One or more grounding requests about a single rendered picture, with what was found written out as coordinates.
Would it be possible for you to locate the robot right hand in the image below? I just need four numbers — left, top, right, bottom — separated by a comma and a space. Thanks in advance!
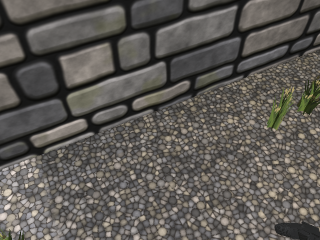
274, 221, 320, 240

